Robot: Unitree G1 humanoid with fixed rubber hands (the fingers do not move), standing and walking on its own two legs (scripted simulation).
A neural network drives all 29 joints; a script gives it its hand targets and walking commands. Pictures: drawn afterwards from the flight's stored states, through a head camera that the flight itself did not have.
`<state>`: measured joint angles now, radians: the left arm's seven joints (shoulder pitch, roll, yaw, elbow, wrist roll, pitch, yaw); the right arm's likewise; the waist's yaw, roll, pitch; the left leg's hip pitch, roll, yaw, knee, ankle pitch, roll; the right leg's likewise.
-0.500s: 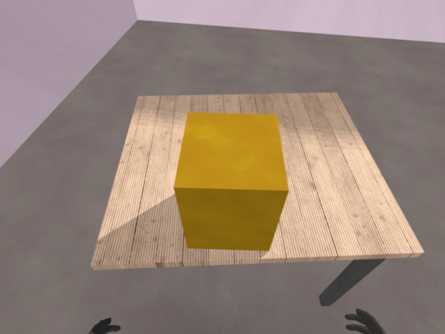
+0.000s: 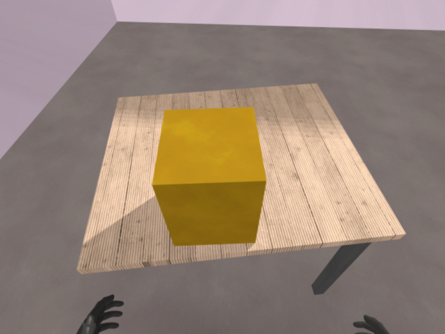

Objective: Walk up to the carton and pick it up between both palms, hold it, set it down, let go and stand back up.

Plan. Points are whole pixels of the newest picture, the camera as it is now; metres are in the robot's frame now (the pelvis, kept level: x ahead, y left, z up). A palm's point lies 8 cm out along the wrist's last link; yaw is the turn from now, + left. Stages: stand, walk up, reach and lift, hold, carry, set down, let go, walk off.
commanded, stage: walk up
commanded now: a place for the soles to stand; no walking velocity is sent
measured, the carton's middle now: (212, 179) +0.45 +0.05 -0.03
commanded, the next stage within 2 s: reach and lift in 0.62 s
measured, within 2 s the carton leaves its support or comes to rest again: neither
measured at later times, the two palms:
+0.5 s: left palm out of the picture +0.12 +0.26 -0.09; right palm out of the picture +0.07 -0.27 -0.10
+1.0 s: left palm (107, 302) +0.19 +0.24 -0.07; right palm out of the picture +0.14 -0.25 -0.07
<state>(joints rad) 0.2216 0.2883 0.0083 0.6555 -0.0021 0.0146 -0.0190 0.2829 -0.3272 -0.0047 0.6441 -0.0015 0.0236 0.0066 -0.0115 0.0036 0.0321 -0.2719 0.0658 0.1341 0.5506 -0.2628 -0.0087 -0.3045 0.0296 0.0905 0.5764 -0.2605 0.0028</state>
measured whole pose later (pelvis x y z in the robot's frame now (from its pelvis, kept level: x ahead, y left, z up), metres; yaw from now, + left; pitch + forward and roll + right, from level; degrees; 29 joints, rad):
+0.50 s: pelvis -0.01 +0.01 +0.00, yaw -3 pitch +0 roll +1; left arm 0.27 0.29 0.02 0.64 0.00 0.01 -0.02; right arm 0.29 -0.33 0.00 0.66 0.00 0.02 0.01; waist -0.01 -0.01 0.04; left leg -0.28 0.08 0.17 0.57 -0.27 0.00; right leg -0.33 0.04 0.13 0.59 -0.24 0.01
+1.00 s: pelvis +0.01 +0.01 +0.01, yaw +0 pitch -5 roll +0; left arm 0.12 0.21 0.04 0.50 0.04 0.21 0.03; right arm 0.21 -0.23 -0.08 0.71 -0.02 -0.20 0.05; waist -0.01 -0.04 0.11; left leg -0.14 0.05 0.12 0.49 -0.26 -0.01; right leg -0.17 -0.01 0.04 0.50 -0.25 0.01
